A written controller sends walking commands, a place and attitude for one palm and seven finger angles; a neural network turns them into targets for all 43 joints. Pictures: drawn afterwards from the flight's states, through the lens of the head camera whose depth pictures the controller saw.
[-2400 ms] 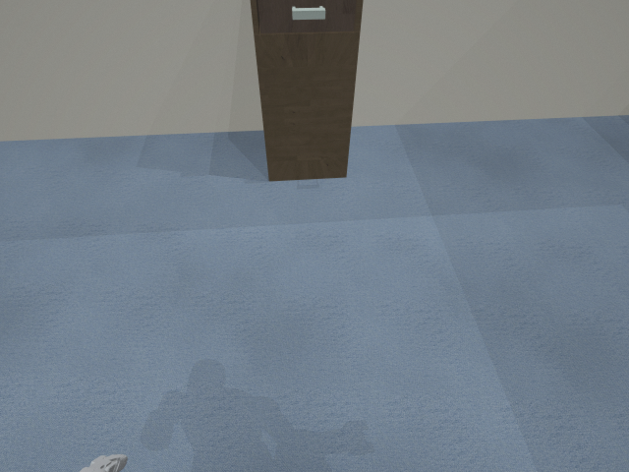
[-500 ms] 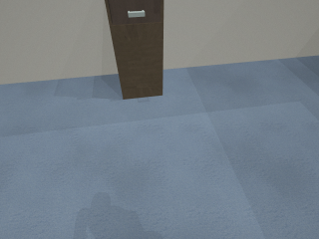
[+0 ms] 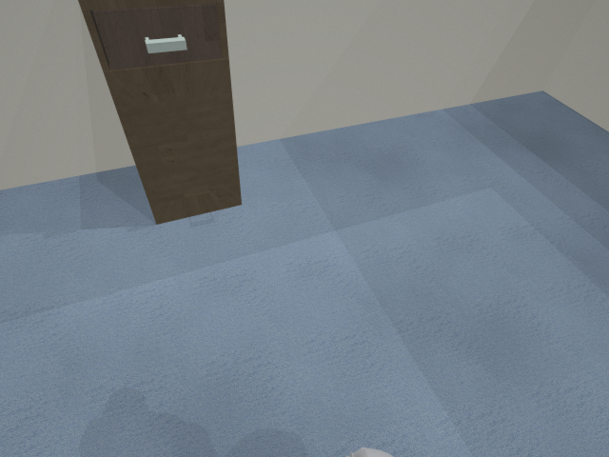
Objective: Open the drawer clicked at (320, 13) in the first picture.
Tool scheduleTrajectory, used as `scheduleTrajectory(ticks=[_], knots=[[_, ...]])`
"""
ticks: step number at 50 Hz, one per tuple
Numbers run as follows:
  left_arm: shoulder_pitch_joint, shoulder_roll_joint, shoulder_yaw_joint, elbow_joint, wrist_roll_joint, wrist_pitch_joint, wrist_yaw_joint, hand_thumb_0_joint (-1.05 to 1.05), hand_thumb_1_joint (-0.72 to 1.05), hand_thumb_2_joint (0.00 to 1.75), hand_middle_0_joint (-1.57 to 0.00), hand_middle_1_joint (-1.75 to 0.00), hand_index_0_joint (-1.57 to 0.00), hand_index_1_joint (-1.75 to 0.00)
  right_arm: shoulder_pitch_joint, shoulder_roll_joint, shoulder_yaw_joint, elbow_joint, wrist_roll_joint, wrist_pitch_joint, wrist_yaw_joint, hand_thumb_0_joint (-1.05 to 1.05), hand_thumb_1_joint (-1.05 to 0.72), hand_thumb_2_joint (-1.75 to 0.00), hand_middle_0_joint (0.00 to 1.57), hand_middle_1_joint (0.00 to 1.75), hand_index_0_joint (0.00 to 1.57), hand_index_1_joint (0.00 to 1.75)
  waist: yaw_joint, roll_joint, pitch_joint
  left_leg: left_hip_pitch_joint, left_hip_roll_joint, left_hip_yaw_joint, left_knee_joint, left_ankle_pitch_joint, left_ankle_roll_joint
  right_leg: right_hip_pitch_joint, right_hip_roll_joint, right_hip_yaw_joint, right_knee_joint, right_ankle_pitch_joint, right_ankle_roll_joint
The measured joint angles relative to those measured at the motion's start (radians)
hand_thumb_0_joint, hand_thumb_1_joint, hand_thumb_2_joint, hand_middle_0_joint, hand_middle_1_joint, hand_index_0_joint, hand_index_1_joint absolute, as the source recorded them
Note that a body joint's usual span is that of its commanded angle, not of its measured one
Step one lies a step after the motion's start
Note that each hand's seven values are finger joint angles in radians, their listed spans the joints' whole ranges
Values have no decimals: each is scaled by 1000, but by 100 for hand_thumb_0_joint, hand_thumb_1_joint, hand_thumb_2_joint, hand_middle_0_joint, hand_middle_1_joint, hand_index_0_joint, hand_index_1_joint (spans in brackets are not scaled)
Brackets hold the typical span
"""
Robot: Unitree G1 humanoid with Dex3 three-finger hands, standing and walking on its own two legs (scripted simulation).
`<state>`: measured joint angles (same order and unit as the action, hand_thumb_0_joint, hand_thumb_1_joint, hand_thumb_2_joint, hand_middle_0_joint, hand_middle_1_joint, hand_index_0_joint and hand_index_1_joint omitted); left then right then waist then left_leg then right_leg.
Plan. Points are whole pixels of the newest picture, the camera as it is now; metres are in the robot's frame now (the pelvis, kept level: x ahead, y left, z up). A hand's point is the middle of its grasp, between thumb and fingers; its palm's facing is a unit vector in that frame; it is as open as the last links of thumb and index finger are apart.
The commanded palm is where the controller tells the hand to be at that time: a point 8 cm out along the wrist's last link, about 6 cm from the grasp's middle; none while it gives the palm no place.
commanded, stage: walk to a spot facing it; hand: left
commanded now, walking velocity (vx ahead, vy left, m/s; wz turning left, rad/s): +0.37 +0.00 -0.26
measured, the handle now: (165, 41) +1.16 +0.51 +0.00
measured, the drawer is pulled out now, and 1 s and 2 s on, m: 0.00 0.00 0.00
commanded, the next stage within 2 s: turn to face it in 0.92 s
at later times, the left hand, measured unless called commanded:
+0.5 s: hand (226, 372) +0.28 +0.15 -0.17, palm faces -0.07 -0.97 -0.22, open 7.1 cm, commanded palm none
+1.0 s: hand (252, 264) +0.51 +0.14 -0.17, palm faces -0.20 -0.97 -0.16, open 7.3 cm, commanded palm none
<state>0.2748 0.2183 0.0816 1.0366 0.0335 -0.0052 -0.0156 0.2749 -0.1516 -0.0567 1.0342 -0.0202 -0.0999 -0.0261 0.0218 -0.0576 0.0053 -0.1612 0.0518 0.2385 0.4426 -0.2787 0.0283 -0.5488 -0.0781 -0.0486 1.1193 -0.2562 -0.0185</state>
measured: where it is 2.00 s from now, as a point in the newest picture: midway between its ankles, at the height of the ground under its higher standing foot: (333, 355)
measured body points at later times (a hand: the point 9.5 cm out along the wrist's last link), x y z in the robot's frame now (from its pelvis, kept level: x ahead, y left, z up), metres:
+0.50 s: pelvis +0.21 -0.04 +0.00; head +0.23 -0.04 +0.45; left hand +0.28 +0.20 -0.15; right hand +0.21 -0.27 -0.16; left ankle +0.28 +0.10 -0.69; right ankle +0.21 -0.13 -0.74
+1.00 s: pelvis +0.43 -0.03 +0.00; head +0.45 -0.02 +0.45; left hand +0.52 +0.19 -0.16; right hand +0.33 -0.22 -0.15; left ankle +0.38 +0.08 -0.74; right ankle +0.50 -0.19 -0.68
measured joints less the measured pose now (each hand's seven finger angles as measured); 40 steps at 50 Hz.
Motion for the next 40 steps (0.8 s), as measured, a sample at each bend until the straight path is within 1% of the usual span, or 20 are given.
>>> scheduleTrajectory(ticks=[3,6,9,11,12,13,15,16,17,18,20,24,28,31,32,33,35,37,38,40], knots=[[-73,3,-1,-39,1,3,-9,1,91,90,-19,-30,-19,-30,55,-18,2,35,-3,8,5,-1,-94,-90,20,29,20,30,-13,11,3,70,-8,21,-58,-10,-8,-22,-23,-13,-153,55,9],[-135,0,-8,-62,0,5,-13,1,91,90,-19,-30,-19,-30,102,-26,4,61,-8,18,9,-1,-93,-90,20,29,20,30,-38,26,24,132,-5,42,-81,-40,-25,-5,-29,-30,-314,74,6],[-183,-7,-14,-75,-3,4,-17,1,91,90,-19,-30,-19,-30,148,-26,7,84,-13,28,13,0,-92,-90,20,29,20,30,-67,44,47,183,10,59,-67,-92,-50,35,-12,-47,-426,62,-12],[-201,-12,-21,-84,-3,-8,-20,1,91,90,-19,-30,-19,-30,180,-24,10,101,-13,38,17,0,-91,-90,20,29,20,30,-78,60,59,199,38,65,-7,-152,-71,90,14,-70,-497,52,-31],[-206,-11,-24,-89,-1,-21,-20,1,91,90,-20,-30,-20,-30,197,-19,12,110,-10,44,20,0,-91,-90,20,29,20,30,-78,61,62,181,57,61,77,-190,-73,122,23,-77,-530,79,-44],[-209,-14,-24,-91,-2,-37,-17,1,91,90,-20,-30,-20,-30,200,-14,15,120,-4,53,23,1,-91,-90,20,29,20,30,-74,64,70,131,79,35,222,-212,-63,118,30,-81,-499,94,-49],[-199,-24,-29,-87,-13,-55,-11,0,91,90,-20,-30,-20,-30,181,-8,18,131,5,71,27,1,-91,-90,20,29,20,30,-72,70,82,-10,79,-70,555,-223,-43,131,45,-85,-450,38,-53],[-185,-31,-33,-81,-17,-56,-7,0,91,90,-20,-30,-20,-30,165,-7,17,130,6,76,28,1,-91,-90,20,29,20,30,-71,72,83,-78,75,-108,677,-196,-37,154,53,-86,-459,18,-52],[-168,-39,-36,-72,-19,-55,-2,0,91,90,-20,-30,-20,-30,147,-8,15,124,4,79,28,1,-91,-90,20,29,20,30,-70,76,81,-138,76,-131,748,-159,-34,180,62,-87,-484,11,-50],[-147,-47,-40,-60,-19,-54,3,0,91,90,-20,-30,-20,-30,127,-8,14,114,1,80,28,1,-91,-90,20,29,20,30,-70,79,75,-192,81,-143,776,-126,-35,207,69,-86,-517,18,-43],[-106,-55,-27,-39,-24,-55,19,0,93,90,-20,-30,-20,-30,87,-6,12,85,-3,80,28,1,-91,-90,20,29,20,30,-70,80,59,-277,97,-154,746,-82,-44,255,82,-84,-582,29,-42],[-42,-27,-20,3,-16,-51,23,-2,95,90,-21,-30,-20,-30,16,3,7,26,-5,75,36,1,-91,-90,20,29,19,30,-56,74,27,-354,116,-146,538,-10,-60,331,94,-77,-673,31,-37],[15,-19,-25,34,-12,-47,14,-1,94,90,-20,-30,-20,-30,-36,-24,-4,4,-6,71,40,2,-94,-90,20,29,20,30,-23,69,13,-328,102,-131,330,22,-58,398,93,-69,-698,-8,-15],[61,-17,-25,54,-12,-41,10,0,93,90,-20,-30,-20,-30,-58,-40,-3,-11,-3,58,47,2,-94,-90,20,29,20,30,-2,59,7,-258,80,-109,200,37,-52,439,84,-63,-672,-66,9],[79,-19,-24,59,-13,-38,9,0,92,90,-20,-30,-20,-30,-62,-46,-2,-18,-3,49,47,2,-93,-90,20,29,20,30,3,57,5,-222,71,-100,152,41,-45,442,79,-57,-639,-97,18],[92,-18,-23,65,-15,-33,7,0,92,90,-20,-30,-20,-30,-70,-47,-1,-22,-7,37,44,1,-93,-90,20,29,20,30,4,44,8,-208,61,-88,152,74,-23,425,65,-45,-570,-134,12],[98,-20,-22,81,-15,-14,5,0,92,90,-20,-30,-20,-30,-76,-41,4,-33,-13,21,37,1,-92,-90,20,29,20,30,2,26,15,-188,51,-61,189,35,5,335,55,-8,-312,-205,-5],[90,-22,-22,92,-12,-3,0,1,92,90,-20,-30,-20,-30,-61,-28,10,-36,-12,16,27,1,-92,-90,20,29,20,30,-4,21,13,-141,42,-43,160,5,12,230,47,4,-83,-169,-16],[83,-23,-20,92,-10,-1,-4,1,92,90,-20,-30,-20,-30,-49,-19,14,-31,-12,14,23,1,-92,-90,20,29,20,30,-4,17,12,-112,37,-33,127,8,8,184,38,4,-15,-132,-15],[65,-25,-17,81,-6,0,-7,1,91,90,-20,-30,-20,-30,-21,0,21,-13,-9,12,17,1,-91,-90,20,29,20,30,1,13,10,-53,28,-14,57,17,4,105,18,5,43,-58,-6]])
